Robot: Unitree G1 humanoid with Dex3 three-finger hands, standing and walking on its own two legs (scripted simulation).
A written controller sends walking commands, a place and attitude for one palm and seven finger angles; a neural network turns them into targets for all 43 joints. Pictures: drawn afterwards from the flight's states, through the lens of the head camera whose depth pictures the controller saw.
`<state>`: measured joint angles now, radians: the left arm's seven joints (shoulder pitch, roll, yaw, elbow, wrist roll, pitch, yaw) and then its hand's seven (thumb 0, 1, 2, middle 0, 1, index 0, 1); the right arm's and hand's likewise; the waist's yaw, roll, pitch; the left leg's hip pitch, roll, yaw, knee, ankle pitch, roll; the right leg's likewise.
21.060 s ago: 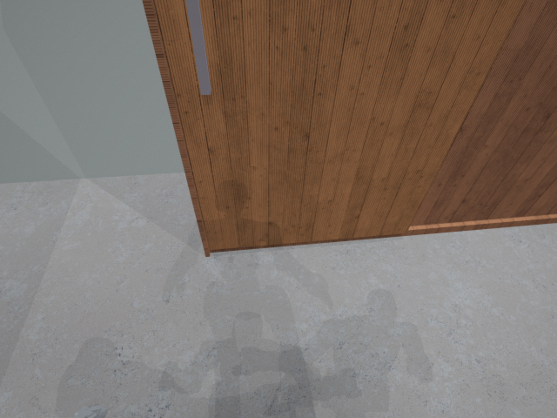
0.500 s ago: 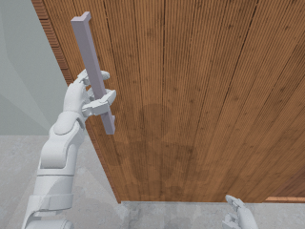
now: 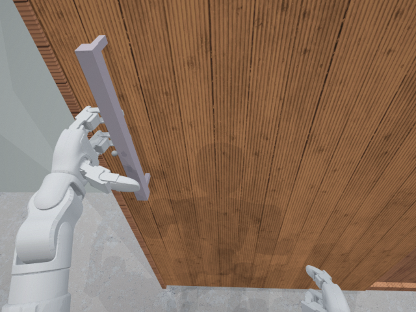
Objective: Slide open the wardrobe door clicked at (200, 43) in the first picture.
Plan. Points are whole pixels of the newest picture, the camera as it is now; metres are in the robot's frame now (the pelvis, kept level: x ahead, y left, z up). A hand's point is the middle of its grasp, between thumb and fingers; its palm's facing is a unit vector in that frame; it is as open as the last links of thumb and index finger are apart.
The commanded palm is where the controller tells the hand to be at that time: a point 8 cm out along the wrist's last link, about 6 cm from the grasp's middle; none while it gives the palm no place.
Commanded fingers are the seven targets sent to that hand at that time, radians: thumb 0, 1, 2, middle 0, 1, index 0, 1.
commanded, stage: move the hooked fingers beside the handle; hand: left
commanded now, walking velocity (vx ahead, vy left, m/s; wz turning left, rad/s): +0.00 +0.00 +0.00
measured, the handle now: (126, 132) +0.37 +0.20 +0.19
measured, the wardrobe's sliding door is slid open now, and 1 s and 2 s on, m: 0.00 0.00 0.00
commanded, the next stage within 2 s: relax the arm and regain balance in 0.52 s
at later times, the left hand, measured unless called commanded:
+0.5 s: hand (107, 142) +0.33 +0.21 +0.20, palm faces +0.13 -0.99 -0.09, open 14.0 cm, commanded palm +0.28 +0.27 +0.18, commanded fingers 0.00 -0.50 0.30 -0.30 -1.20 -0.30 -1.20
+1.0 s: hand (170, 294) +0.19 +0.12 -0.12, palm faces +0.31 -0.76 -0.57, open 15.9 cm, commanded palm none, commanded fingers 0.00 -0.50 0.30 -0.15 -0.30 -0.15 -0.30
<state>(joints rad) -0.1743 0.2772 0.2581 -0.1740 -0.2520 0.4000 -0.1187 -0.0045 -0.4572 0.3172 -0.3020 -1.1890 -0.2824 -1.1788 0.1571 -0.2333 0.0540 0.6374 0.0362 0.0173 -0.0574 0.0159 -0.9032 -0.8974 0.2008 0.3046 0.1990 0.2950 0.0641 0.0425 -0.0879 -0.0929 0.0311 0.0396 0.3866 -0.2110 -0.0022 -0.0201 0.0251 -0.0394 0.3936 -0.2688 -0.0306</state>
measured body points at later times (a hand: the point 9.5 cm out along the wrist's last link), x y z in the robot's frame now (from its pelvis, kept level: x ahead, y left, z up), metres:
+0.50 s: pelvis +0.06 -0.04 +0.01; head +0.06 -0.09 +0.45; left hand +0.32 +0.26 +0.21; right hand +0.26 -0.25 -0.10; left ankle -0.07 +0.14 -0.71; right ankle -0.12 -0.08 -0.71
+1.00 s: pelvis +0.05 -0.16 -0.10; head +0.15 -0.27 +0.32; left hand +0.18 +0.16 -0.08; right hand +0.26 -0.37 -0.30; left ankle -0.08 +0.00 -0.70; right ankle +0.33 -0.20 -0.75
